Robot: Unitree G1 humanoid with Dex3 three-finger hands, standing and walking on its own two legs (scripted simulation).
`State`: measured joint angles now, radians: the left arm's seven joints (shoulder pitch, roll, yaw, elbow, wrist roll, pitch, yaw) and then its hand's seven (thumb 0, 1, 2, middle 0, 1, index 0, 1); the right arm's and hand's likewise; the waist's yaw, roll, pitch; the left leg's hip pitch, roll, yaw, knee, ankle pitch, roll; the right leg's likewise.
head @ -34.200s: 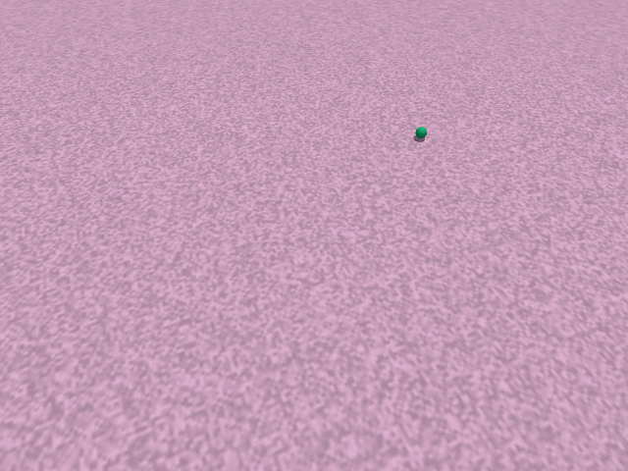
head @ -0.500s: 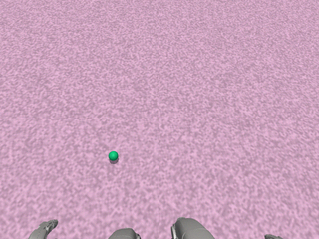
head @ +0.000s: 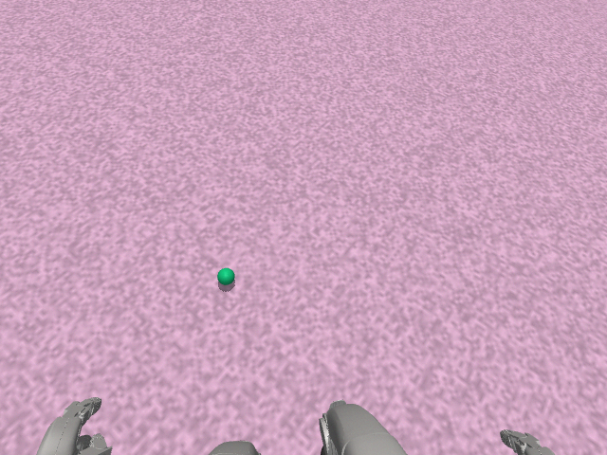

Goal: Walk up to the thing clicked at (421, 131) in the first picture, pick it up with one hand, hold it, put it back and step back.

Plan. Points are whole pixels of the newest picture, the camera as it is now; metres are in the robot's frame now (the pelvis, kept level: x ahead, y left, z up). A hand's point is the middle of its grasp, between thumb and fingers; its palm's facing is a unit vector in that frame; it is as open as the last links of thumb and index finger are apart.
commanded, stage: step back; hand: left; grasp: from above
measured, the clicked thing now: (226, 276) +0.70 +0.22 -0.73
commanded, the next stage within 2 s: none
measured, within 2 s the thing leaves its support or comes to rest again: neither
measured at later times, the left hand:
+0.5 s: hand out of the picture -0.06 +0.23 -0.13, palm faces -0.07 -0.91 -0.42, open 7.4 cm
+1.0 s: hand out of the picture -0.24 +0.20 -0.15, palm faces -0.08 -0.91 -0.41, open 7.4 cm
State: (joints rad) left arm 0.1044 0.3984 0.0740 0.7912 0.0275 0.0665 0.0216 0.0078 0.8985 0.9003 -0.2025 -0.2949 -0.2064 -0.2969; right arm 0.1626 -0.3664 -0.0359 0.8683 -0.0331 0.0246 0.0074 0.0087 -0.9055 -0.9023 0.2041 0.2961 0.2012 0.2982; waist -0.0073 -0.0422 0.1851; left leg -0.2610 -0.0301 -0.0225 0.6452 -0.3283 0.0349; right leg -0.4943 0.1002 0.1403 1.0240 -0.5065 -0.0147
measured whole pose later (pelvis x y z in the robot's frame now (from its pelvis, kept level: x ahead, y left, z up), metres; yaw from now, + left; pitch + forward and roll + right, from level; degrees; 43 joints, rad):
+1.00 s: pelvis -0.34 -0.06 -0.01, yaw -4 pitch -3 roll -1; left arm 0.19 0.37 0.06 0.88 0.04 0.03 0.00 0.01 0.90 0.90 -0.20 -0.29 -0.21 -0.30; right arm 0.11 -0.41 -0.05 0.84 -0.02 0.06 -0.01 0.01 -0.90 -0.90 0.20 0.30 0.20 0.30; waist 0.02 0.05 0.15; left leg -0.51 0.01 -0.10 0.84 -0.41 0.00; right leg -0.26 0.04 0.02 0.70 -0.39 -0.02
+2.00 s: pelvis -0.34 -0.04 +0.01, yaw +1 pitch -2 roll +0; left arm 0.11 0.37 0.02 1.06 0.01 -0.02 0.00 0.01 0.90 0.90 -0.20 -0.29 -0.21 -0.30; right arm 0.08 -0.32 -0.02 1.07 -0.01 -0.02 0.01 0.01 -0.91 -0.90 0.20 0.30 0.20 0.30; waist 0.02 -0.01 0.08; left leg -0.22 0.01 0.00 0.52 -0.27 0.00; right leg -0.17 -0.03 -0.01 0.49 -0.29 0.02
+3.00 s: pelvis -0.35 -0.05 +0.02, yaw +1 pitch -3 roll +0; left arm 0.11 0.35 0.00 1.14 0.01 -0.02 -0.01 0.01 0.90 0.90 -0.20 -0.29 -0.21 -0.30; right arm 0.10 -0.35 0.00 1.15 -0.01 -0.01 0.02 0.01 -0.91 -0.90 0.20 0.30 0.20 0.30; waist 0.00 0.01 0.06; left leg -0.12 0.02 0.01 0.32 -0.15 -0.01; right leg -0.09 -0.02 -0.01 0.33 -0.19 0.01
